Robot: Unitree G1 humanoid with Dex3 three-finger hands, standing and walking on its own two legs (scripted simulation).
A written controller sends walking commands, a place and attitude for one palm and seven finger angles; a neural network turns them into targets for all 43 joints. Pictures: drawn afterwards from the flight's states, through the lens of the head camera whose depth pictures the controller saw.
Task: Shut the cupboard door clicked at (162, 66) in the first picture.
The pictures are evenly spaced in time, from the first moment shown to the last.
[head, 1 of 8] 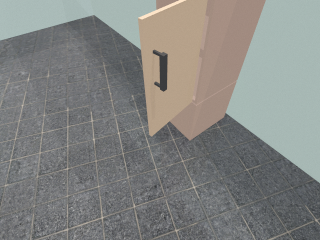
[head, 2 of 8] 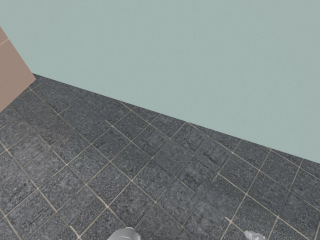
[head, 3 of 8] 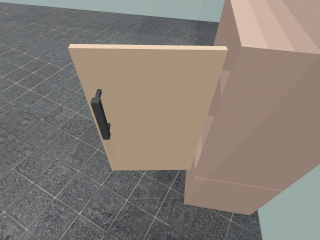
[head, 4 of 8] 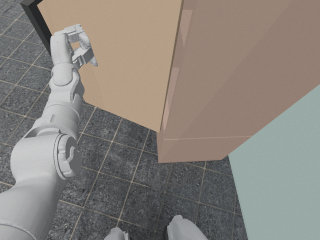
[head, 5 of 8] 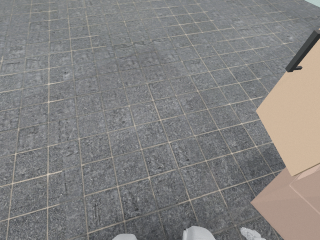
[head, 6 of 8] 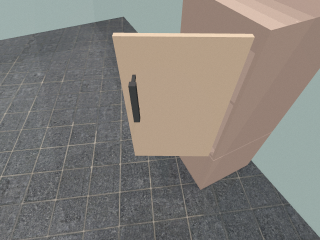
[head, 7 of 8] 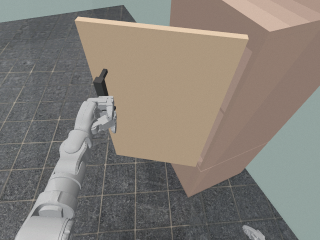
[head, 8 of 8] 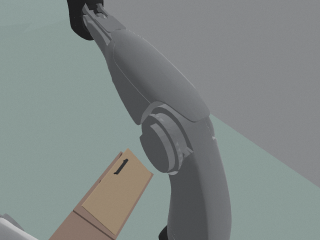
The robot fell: yes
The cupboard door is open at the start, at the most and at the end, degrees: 100 100 25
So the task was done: no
